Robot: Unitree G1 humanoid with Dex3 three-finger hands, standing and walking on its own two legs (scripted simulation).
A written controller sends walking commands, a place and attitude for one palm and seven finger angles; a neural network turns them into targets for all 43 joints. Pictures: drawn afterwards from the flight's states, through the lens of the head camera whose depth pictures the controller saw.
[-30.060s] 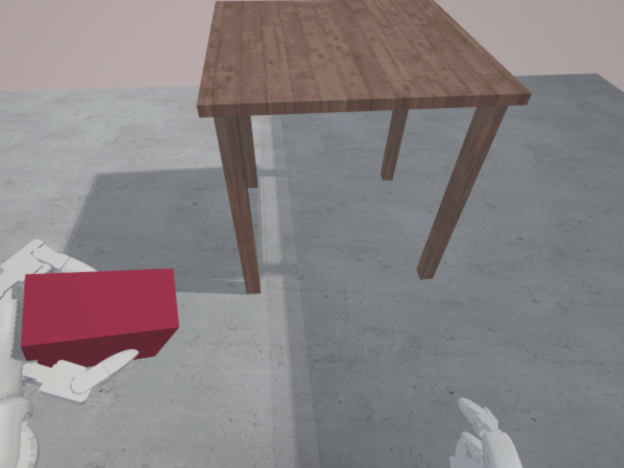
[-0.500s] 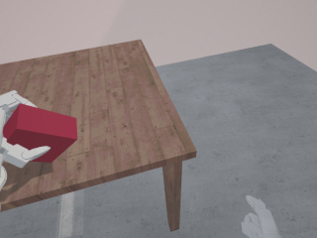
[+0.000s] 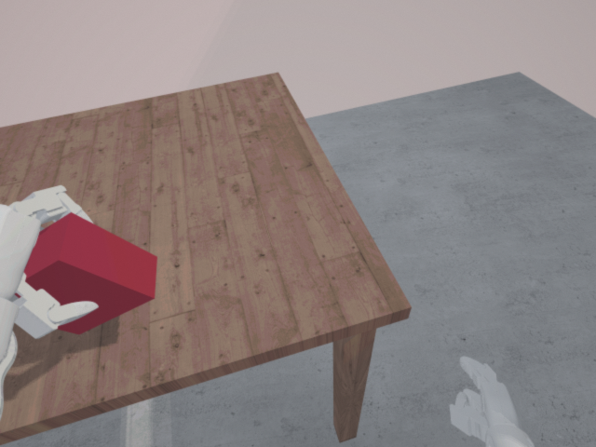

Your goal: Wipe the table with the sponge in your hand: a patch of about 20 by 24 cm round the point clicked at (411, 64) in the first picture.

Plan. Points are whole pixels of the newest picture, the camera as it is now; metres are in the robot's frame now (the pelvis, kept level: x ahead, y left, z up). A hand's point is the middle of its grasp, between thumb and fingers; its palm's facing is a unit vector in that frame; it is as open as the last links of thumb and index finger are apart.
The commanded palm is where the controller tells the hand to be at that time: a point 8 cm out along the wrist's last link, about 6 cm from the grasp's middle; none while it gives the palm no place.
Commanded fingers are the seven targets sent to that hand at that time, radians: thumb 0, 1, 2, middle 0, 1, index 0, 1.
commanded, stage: turn the palm down, sponge in hand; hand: left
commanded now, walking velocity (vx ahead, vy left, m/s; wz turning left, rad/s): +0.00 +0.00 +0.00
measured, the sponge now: (90, 285) +0.24 +0.28 +0.14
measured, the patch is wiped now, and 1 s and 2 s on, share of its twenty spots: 0.00 0.00 0.00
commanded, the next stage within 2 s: move the sponge above the wiping area in 1.14 s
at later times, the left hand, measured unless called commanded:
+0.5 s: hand (38, 265) +0.21 +0.28 +0.21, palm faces +0.18 -0.17 -0.97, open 10.1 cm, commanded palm +0.16 +0.30 +0.29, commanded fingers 0.00 0.10 1.30 -1.20 -1.60 -1.20 -1.60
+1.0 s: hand (88, 276) +0.20 +0.22 +0.22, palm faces +0.20 -0.01 -0.98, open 10.1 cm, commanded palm +0.16 +0.24 +0.29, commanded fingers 0.00 0.10 1.30 -1.20 -1.60 -1.20 -1.60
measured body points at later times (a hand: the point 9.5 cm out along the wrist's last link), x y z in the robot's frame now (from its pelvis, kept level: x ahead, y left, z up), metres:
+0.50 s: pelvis -0.03 +0.02 +0.01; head -0.01 -0.02 +0.46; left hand +0.20 +0.29 +0.26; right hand +0.25 -0.15 -0.07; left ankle -0.01 +0.08 -0.73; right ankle +0.00 -0.11 -0.73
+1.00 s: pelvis -0.04 -0.04 +0.01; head -0.05 -0.10 +0.45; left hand +0.19 +0.21 +0.27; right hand +0.23 -0.23 -0.07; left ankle -0.01 +0.08 -0.73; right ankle +0.00 -0.11 -0.73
